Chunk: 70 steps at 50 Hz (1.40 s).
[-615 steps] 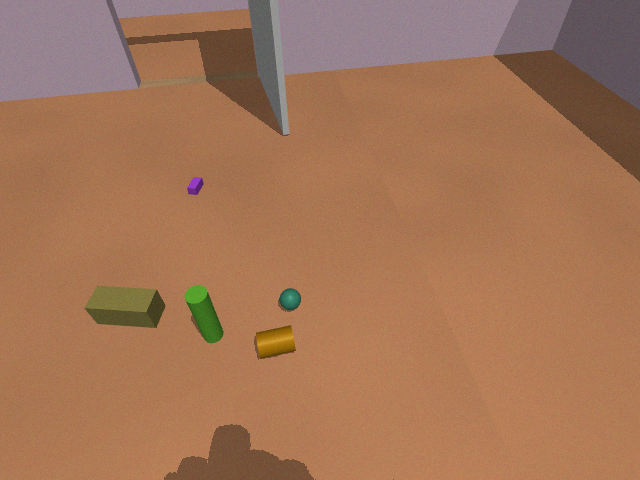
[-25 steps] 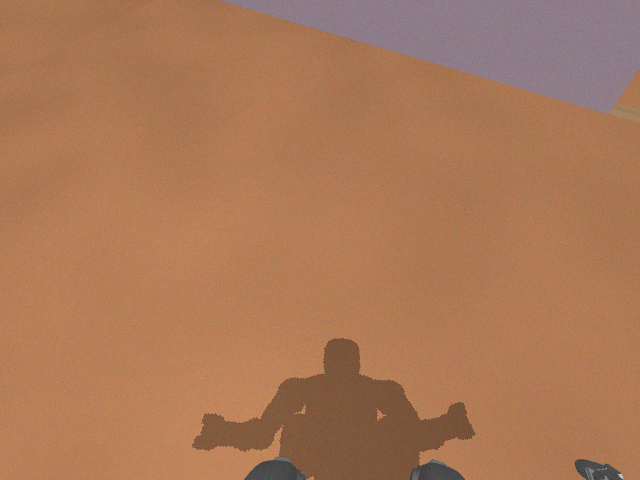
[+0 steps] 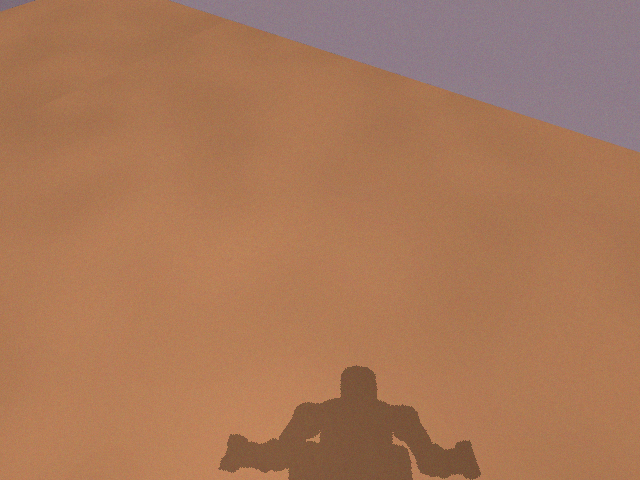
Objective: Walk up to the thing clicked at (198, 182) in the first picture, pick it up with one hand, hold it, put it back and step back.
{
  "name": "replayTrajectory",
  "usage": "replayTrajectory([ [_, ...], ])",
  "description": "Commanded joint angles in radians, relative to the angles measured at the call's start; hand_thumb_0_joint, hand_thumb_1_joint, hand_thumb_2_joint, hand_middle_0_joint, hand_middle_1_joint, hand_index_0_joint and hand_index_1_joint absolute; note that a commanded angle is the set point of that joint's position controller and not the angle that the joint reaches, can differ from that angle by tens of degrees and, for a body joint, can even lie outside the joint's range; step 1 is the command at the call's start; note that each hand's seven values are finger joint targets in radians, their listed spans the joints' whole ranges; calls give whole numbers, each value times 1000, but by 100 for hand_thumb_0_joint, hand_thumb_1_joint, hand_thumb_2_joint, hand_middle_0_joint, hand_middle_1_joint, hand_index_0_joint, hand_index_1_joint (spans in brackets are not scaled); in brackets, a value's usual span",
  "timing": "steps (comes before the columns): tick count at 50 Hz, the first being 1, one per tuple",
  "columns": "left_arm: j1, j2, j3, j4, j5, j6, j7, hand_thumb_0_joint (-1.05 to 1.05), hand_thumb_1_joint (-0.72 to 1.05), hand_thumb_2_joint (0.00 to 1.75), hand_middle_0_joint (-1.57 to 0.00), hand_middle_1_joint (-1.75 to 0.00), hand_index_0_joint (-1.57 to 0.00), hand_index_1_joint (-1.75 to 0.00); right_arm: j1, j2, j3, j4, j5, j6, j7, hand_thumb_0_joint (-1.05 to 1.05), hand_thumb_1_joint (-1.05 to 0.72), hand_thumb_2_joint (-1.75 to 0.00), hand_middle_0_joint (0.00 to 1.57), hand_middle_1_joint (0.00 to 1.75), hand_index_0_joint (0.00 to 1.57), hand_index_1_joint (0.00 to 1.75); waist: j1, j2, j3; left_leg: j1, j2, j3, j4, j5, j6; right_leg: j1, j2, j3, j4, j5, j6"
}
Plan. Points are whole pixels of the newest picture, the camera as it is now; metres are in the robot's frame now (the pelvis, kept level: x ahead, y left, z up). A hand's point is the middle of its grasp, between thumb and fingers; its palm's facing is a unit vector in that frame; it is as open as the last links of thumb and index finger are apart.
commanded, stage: walk up
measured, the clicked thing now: out of the picture +0.45 -1.15 -0.73
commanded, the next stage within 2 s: stand in 0.54 s
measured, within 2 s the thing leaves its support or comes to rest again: neither
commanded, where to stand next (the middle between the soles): +0.05 -0.01 m, yaw -2 degrees
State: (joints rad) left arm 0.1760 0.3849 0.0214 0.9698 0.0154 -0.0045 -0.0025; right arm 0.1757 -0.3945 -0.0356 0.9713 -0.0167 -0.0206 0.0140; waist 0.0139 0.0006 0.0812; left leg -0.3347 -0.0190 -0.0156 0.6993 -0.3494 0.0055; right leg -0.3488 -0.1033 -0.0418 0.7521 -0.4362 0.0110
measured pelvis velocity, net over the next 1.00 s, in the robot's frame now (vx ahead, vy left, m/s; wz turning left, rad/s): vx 0.00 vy -0.02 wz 0.01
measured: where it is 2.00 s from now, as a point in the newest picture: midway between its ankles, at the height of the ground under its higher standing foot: outside the picture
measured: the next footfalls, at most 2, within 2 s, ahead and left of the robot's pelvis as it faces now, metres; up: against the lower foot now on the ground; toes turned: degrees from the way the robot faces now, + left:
none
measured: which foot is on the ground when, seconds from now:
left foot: down 0.00-1.00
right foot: down 0.00-1.00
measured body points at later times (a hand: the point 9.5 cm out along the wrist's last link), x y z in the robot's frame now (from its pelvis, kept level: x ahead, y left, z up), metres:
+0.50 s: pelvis +0.01 -0.01 +0.02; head +0.03 +0.00 +0.47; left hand +0.09 +0.30 -0.11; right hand +0.14 -0.31 -0.10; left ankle +0.02 +0.12 -0.72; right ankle +0.01 -0.15 -0.72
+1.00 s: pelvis +0.00 -0.02 +0.03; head +0.02 -0.02 +0.48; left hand +0.08 +0.28 -0.10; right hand +0.10 -0.32 -0.10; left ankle +0.02 +0.12 -0.72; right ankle +0.01 -0.15 -0.72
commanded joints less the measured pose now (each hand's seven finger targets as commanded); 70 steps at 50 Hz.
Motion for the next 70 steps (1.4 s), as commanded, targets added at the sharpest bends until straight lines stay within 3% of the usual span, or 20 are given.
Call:
replayTrajectory([
  [1, -12, 206, 51, -30, -10, -43, 15, 0, 90, 90, -20, -30, -20, -30, -111, -226, -33, -62, 11, -28, -25, 0, -90, -90, 20, 30, 20, 30, 23, 21, -119, -13, 166, -199, -192, 212, 104, 142, 3, 48, -202, 175, -43],
  [2, -3, 215, 52, -24, -15, -49, 17, 0, 90, 90, -20, -30, -20, -30, -118, -204, -22, -56, 16, -31, -26, 0, -90, -90, 20, 30, 20, 30, 27, 38, -138, 11, 122, -130, -135, 331, 62, 160, -27, 76, -223, 334, -54],
  [3, -20, 228, 51, -22, -20, -50, 18, 0, 90, 90, -20, -30, -20, -30, -84, -196, -20, -38, 20, -35, -28, 0, -90, -90, 20, 30, 20, 30, 7, 39, -159, 30, 98, -106, -116, 354, 43, 176, -47, 100, -221, 407, -69],
  [5, -80, 222, 40, -20, -21, -42, 17, 0, 90, 90, -20, -30, -20, -30, -68, -205, -19, -5, 17, -34, -29, 0, -90, -90, 20, 30, 20, 30, -16, 74, -137, 32, 110, -132, -195, 265, 48, 162, -35, 74, -195, 372, -63],
  [8, -89, 204, 27, 3, -25, -32, 14, 0, 90, 90, -20, -30, -20, -30, -109, -224, -17, 16, 11, -34, -32, 0, -90, -90, 20, 30, 20, 30, 0, 84, -137, 82, 154, -178, -232, 334, 68, 160, -7, 42, -224, 313, -40],
  [13, -119, 212, 23, 51, -22, -32, 10, 0, 90, 90, -20, -30, -20, -30, -144, -205, -6, 46, 16, -28, -29, 0, -90, -90, 20, 30, 20, 30, -3, 57, -132, 71, 135, -148, -279, 269, 48, 222, -25, 57, -291, 319, -42],
  [15, -117, 206, 22, 72, -20, -32, 9, 0, 90, 90, -20, -30, -20, -30, -168, -204, -7, 57, 17, -27, -28, 0, -90, -90, 20, 30, 20, 30, 3, 53, -149, 110, 134, -139, -276, 306, 45, 227, -31, 50, -314, 344, -41],
  [21, -159, 207, 26, 95, -15, -35, 9, 0, 90, 90, -20, -30, -20, -30, -174, -189, -6, 83, 19, -21, -25, 0, -90, -90, 20, 30, 20, 30, -15, -8, -164, 170, 116, -93, -277, 353, 31, 243, -53, 62, -375, 414, -36],
  [26, -184, 192, 29, 113, -16, -30, 6, 0, 90, 90, -20, -30, -20, -30, -188, -182, -7, 99, 15, -17, -23, 0, -90, -90, 20, 30, 20, 30, -13, -10, -132, 163, 117, -98, -327, 330, 22, 248, -47, 56, -409, 358, -27],
  [29, -158, 185, 26, 123, -14, -32, 11, 0, 90, 90, -20, -30, -20, -30, -205, -185, -11, 93, 10, -15, -21, 0, -90, -90, 20, 30, 20, 30, -4, 9, -141, 200, 144, -115, -343, 474, 13, 276, -39, 60, -412, 440, -15],
  [38, -174, 193, 30, 134, -8, -30, 9, 0, 90, 90, -20, -30, -20, -30, -207, -162, -11, 105, 11, -7, -17, 0, -90, -90, 20, 30, 20, 30, -10, -5, -126, 202, 132, -105, -413, 293, -5, 267, -40, 71, -471, 311, -16],
  [44, -160, 187, 31, 135, -10, -32, 9, 0, 90, 90, -20, -30, -20, -30, -193, -162, -10, 114, 8, -10, -16, 0, -90, -90, 20, 30, 20, 30, -6, -1, -149, 222, 141, -101, -412, 358, -3, 285, -46, 75, -464, 378, -17],
  [51, -155, 187, 31, 131, -9, -29, 10, 0, 90, 90, -20, -30, -20, -30, -177, -159, -11, 121, 6, -2, -14, 0, -90, -90, 20, 30, 20, 30, -12, -9, -107, 199, 130, -97, -417, 251, -5, 239, -41, 82, -500, 270, -16],
  [56, -145, 184, 30, 125, -10, -32, 9, 0, 90, 90, -20, -30, -20, -30, -159, -160, -12, 121, 3, -4, -13, 0, -90, -90, 20, 30, 20, 30, -12, -1, -115, 197, 138, -95, -410, 272, -2, 253, -47, 89, -497, 308, -21],
  [58, -139, 187, 31, 127, -9, -32, 10, 0, 90, 90, -20, -30, -20, -30, -158, -156, -11, 122, 6, -3, -13, 0, -90, -90, 20, 30, 20, 30, -10, -9, -97, 187, 133, -97, -418, 250, -4, 241, -41, 87, -502, 275, -18],
  [70, -142, 183, 31, 118, -9, -27, 6, 0, 90, 90, -20, -30, -20, -30, -133, -163, -3, 121, 7, -5, -16, 0, -90, -90, 20, 30, 20, 30, -12, -1, -105, 175, 138, -95, -424, 256, -4, 263, -39, 85, -491, 298, -19],
])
